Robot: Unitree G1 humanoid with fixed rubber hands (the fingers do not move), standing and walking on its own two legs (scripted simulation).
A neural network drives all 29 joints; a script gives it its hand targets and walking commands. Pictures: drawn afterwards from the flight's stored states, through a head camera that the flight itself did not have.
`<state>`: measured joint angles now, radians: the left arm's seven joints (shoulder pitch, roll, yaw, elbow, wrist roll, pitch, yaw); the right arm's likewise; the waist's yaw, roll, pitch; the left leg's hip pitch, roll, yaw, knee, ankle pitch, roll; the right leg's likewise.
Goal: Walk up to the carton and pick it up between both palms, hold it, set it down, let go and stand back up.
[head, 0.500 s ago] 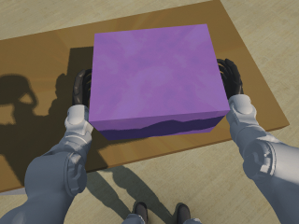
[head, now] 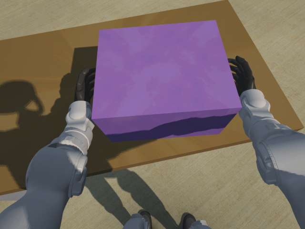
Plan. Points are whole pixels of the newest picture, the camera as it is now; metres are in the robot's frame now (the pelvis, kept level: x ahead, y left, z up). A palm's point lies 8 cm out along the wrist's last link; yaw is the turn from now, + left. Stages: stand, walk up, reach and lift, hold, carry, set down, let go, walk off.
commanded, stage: set down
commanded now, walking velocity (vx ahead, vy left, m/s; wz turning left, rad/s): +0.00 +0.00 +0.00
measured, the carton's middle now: (161, 83) +0.50 +0.05 +0.00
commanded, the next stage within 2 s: none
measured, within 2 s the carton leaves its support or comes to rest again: neither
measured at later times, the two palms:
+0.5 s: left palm (70, 96) +0.43 +0.28 +0.03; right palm (271, 84) +0.49 -0.23 +0.03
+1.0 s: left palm (50, 77) +0.44 +0.28 +0.11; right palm (294, 56) +0.50 -0.23 +0.12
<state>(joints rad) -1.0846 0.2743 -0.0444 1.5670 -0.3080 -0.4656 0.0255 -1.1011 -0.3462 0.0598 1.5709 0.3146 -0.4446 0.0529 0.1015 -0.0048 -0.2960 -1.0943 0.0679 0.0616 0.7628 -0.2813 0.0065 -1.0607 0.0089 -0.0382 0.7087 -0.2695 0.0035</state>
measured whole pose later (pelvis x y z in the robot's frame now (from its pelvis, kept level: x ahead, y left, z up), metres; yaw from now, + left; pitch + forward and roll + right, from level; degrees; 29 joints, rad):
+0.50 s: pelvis -0.02 -0.01 -0.01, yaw +0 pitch +36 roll -2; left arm -1.07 0.41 -0.15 1.38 -0.47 -0.30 0.00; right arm -1.09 -0.53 0.22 1.38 0.55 -0.29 0.10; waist 0.11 0.00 -0.28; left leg -1.16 0.07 0.05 0.82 -0.28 0.00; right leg -1.14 0.02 -0.03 0.78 -0.27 -0.01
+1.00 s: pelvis -0.01 -0.02 +0.02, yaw +2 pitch +27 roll -2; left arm -1.03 0.45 -0.12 1.20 -0.41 -0.11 0.00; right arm -1.06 -0.57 0.24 1.29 0.61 -0.17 0.10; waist 0.10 0.00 -0.21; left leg -0.86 0.07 0.02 0.61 -0.22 -0.02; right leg -0.81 0.03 -0.05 0.56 -0.21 -0.02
